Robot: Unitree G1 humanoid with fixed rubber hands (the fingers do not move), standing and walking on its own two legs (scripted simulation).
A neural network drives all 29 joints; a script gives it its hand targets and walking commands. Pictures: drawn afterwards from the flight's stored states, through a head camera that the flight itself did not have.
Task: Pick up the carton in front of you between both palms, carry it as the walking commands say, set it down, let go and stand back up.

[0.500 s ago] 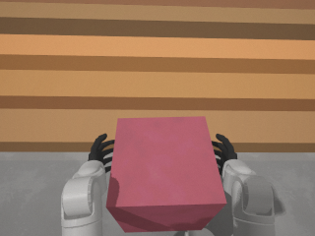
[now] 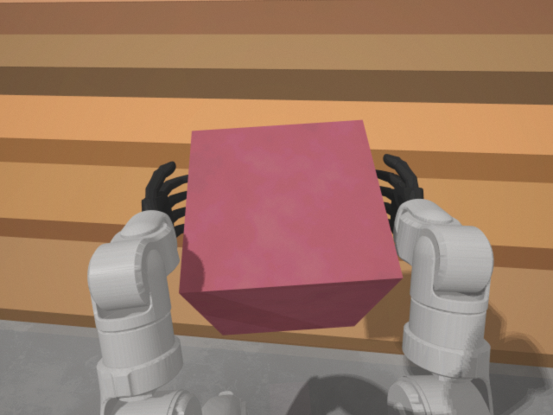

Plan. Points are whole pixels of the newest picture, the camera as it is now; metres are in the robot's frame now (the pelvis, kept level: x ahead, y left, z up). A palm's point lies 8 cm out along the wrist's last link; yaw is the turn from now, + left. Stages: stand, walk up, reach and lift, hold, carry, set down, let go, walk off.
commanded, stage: carry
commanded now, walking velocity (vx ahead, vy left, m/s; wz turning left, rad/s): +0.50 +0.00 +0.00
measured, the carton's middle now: (283, 241) +0.34 +0.01 +0.07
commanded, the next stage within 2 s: none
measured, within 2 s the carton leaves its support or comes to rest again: neither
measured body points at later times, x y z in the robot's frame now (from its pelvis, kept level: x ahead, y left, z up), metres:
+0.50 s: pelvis +0.31 +0.03 -0.01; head +0.41 +0.04 +0.43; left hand +0.73 +0.16 +0.12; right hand +0.70 -0.15 +0.12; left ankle +0.28 +0.09 -0.75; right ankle +0.32 -0.09 -0.53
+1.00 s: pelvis +0.68 -0.02 +0.14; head +0.71 -0.04 +0.58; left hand +1.05 +0.17 +0.32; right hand +1.08 -0.13 +0.30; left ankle +0.77 +0.09 -0.36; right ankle +0.59 -0.09 -0.61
